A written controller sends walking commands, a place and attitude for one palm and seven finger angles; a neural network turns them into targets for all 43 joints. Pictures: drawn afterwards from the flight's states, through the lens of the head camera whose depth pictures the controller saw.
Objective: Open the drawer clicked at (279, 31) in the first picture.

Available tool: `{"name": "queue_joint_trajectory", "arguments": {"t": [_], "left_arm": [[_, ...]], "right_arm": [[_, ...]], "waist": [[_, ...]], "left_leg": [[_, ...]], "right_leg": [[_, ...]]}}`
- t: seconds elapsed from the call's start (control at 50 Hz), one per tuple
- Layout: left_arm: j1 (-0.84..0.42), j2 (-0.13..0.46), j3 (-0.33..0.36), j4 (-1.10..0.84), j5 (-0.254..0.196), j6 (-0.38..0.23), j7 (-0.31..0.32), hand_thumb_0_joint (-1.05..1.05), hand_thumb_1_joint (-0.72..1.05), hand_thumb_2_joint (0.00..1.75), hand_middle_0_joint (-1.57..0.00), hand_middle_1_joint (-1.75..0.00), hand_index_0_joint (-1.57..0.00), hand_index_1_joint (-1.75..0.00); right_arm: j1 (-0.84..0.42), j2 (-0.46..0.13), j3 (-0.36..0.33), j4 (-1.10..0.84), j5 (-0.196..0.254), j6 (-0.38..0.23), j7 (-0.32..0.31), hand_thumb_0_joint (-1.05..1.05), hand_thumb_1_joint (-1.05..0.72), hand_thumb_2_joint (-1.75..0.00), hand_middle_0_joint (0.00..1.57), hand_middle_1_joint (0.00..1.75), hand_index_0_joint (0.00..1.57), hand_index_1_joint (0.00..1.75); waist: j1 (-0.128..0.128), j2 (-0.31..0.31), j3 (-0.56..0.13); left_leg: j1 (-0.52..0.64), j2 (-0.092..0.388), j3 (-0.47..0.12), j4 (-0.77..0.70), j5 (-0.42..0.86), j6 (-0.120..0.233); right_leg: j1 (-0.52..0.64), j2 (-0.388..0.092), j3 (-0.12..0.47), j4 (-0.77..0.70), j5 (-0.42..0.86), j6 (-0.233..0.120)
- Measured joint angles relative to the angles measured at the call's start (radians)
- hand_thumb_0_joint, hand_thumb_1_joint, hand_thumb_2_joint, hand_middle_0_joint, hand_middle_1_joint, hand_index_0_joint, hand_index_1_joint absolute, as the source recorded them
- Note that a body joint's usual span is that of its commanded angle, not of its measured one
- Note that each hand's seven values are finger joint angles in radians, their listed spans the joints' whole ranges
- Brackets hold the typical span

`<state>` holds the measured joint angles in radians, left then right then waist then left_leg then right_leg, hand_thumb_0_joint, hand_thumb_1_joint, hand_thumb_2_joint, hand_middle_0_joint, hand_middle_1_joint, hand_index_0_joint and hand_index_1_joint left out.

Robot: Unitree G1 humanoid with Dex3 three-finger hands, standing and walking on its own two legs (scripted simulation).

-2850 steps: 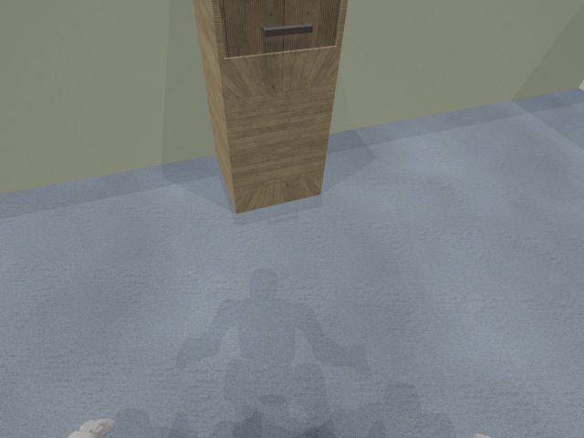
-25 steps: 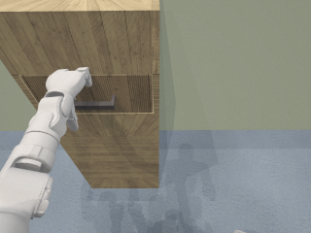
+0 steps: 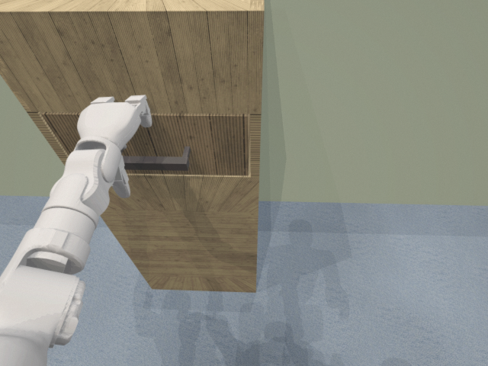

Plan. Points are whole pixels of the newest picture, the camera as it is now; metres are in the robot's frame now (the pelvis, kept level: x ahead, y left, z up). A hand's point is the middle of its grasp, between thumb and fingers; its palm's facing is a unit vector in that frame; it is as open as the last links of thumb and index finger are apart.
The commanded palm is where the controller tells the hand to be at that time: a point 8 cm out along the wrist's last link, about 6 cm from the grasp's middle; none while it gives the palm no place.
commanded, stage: re-aim the fingers above the handle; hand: left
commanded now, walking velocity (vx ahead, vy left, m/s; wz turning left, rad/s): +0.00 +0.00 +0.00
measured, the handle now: (150, 156) +0.49 +0.22 +0.06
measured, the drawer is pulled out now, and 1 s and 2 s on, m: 0.00 0.00 0.00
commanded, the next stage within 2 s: lower the fingers behind the handle in 1.96 s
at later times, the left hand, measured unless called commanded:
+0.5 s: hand (122, 144) +0.44 +0.23 +0.13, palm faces +0.09 -0.04 -1.00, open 13.7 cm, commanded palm +0.41 +0.24 +0.17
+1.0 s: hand (118, 149) +0.43 +0.24 +0.13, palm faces +0.08 -0.02 -1.00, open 13.9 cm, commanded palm +0.38 +0.22 +0.17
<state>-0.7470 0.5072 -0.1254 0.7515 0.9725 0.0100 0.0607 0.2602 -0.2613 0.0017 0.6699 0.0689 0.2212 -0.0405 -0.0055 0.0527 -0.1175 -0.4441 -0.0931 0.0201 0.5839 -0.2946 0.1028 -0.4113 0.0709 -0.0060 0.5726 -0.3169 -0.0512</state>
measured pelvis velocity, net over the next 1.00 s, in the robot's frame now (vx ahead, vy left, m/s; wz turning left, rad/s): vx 0.00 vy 0.00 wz -0.01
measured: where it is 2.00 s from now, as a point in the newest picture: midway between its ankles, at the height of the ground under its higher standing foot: outside the picture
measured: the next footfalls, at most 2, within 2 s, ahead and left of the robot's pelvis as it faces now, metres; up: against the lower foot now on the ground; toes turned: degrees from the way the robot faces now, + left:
none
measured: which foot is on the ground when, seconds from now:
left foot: down 0.00-1.00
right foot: down 0.00-1.00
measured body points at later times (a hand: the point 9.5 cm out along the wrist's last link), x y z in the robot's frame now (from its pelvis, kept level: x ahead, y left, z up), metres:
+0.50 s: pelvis +0.00 +0.00 +0.00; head +0.03 -0.02 +0.45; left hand +0.43 +0.23 +0.19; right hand +0.09 -0.26 -0.14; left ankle -0.01 +0.05 -0.73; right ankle -0.02 -0.09 -0.73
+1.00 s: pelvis +0.00 +0.00 +0.00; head +0.03 -0.03 +0.45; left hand +0.42 +0.24 +0.19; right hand +0.10 -0.26 -0.13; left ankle -0.01 +0.05 -0.73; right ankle -0.02 -0.09 -0.73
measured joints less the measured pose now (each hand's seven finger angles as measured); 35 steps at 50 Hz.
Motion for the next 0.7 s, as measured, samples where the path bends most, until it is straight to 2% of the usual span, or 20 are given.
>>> {"name": "queue_joint_trajectory", "arguments": {"t": [0.1, 0.18, 0.26, 0.34, 0.38, 0.42, 0.48, 0.6, 0.66, 0.7], "left_arm": [[0.012, 0.032, 0.010, 0.030, 0.001, -0.014, -0.070, 0.00, -0.49, 0.30, -0.33, -1.22, -0.32, -1.25], [0.055, 0.054, 0.035, 0.019, 0.000, -0.068, -0.103, 0.00, -0.49, 0.30, -0.32, -1.21, -0.31, -1.23], [0.099, 0.064, 0.044, -0.056, 0.001, -0.156, -0.086, 0.00, -0.49, 0.30, -0.32, -1.21, -0.32, -1.21], [0.109, 0.056, 0.051, -0.125, -0.006, -0.206, -0.017, 0.00, -0.49, 0.30, -0.32, -1.21, -0.32, -1.21], [0.092, 0.051, 0.058, -0.122, -0.012, -0.190, 0.019, 0.00, -0.49, 0.30, -0.32, -1.21, -0.32, -1.21], [0.064, 0.047, 0.060, -0.092, -0.015, -0.144, 0.044, 0.00, -0.49, 0.30, -0.32, -1.21, -0.32, -1.21], [0.040, 0.036, 0.041, -0.056, -0.020, -0.085, 0.048, 0.00, -0.49, 0.30, -0.35, -1.23, -0.34, -1.23], [0.043, 0.014, 0.016, -0.020, -0.006, 0.014, -0.028, 0.00, -0.49, 0.30, -0.34, -1.23, -0.33, -1.26], [0.076, 0.014, 0.011, -0.012, -0.014, 0.006, -0.074, 0.00, -0.49, 0.30, -0.33, -1.22, -0.33, -1.24], [0.103, 0.013, 0.014, -0.029, -0.016, -0.031, -0.093, 0.00, -0.49, 0.30, -0.33, -1.21, -0.32, -1.23]], "right_arm": [[-0.006, 0.011, 0.019, -0.041, 0.006, 0.005, -0.013, 0.01, -0.91, -0.90, 0.20, 0.30, 0.20, 0.30], [-0.003, 0.006, 0.013, -0.067, 0.001, -0.006, -0.022, 0.00, -0.91, -0.90, 0.20, 0.30, 0.20, 0.30], [0.012, -0.003, -0.012, -0.062, -0.011, -0.023, -0.027, 0.00, -0.91, -0.90, 0.20, 0.30, 0.20, 0.30], [0.020, -0.014, -0.036, -0.027, -0.019, -0.034, -0.020, 0.00, -0.91, -0.90, 0.20, 0.30, 0.20, 0.30], [0.016, -0.017, -0.039, -0.008, -0.018, -0.032, -0.012, 0.00, -0.91, -0.90, 0.20, 0.30, 0.20, 0.29], [0.010, -0.017, -0.036, 0.007, -0.015, -0.027, -0.003, 0.00, -0.91, -0.90, 0.20, 0.30, 0.20, 0.29], [0.006, -0.016, -0.025, 0.013, -0.007, -0.014, 0.005, 0.01, -0.91, -0.90, 0.20, 0.30, 0.20, 0.29], [-0.003, -0.001, 0.001, -0.015, 0.004, 0.012, 0.004, 0.01, -0.91, -0.90, 0.20, 0.30, 0.20, 0.29], [-0.005, 0.006, 0.009, -0.041, 0.006, 0.010, -0.003, 0.01, -0.91, -0.90, 0.20, 0.30, 0.20, 0.30], [-0.005, 0.009, 0.008, -0.054, 0.003, 0.002, -0.009, 0.01, -0.91, -0.90, 0.20, 0.30, 0.20, 0.30]], "waist": [[-0.017, -0.012, 0.007], [-0.021, -0.018, 0.027], [-0.011, -0.020, 0.040], [0.000, -0.012, 0.036], [0.002, -0.009, 0.031], [0.001, -0.005, 0.024], [0.003, 0.003, 0.013], [-0.006, 0.007, -0.003], [-0.014, 0.001, 0.006], [-0.014, -0.006, 0.017]], "left_leg": [[0.020, 0.007, 0.006, -0.008, 0.003, -0.005], [0.011, 0.012, 0.008, -0.002, 0.003, -0.007], [-0.011, 0.012, 0.002, 0.013, 0.001, -0.007], [-0.027, 0.008, -0.005, 0.024, -0.004, -0.007], [-0.029, 0.006, -0.003, 0.024, -0.005, -0.007], [-0.028, 0.004, 0.000, 0.021, -0.005, -0.005], [-0.020, 0.005, 0.005, 0.010, -0.002, -0.004], [0.014, 0.006, 0.013, -0.014, 0.006, -0.003], [0.029, 0.008, 0.015, -0.019, 0.007, -0.004], [0.032, 0.009, 0.013, -0.017, 0.007, -0.005]], "right_leg": [[0.017, 0.007, 0.007, -0.006, 0.005, -0.005], [0.009, 0.011, 0.008, -0.004, 0.010, -0.008], [-0.008, 0.012, 0.000, 0.002, 0.009, -0.009], [-0.020, 0.007, -0.007, 0.011, 0.002, -0.007], [-0.024, 0.005, -0.006, 0.015, -0.001, -0.006], [-0.026, 0.004, -0.003, 0.016, -0.002, -0.004], [-0.021, 0.004, 0.004, 0.010, 0.001, -0.002], [0.007, 0.006, 0.014, -0.008, 0.008, -0.002], [0.022, 0.008, 0.016, -0.012, 0.010, -0.004], [0.026, 0.009, 0.014, -0.012, 0.011, -0.006]]}}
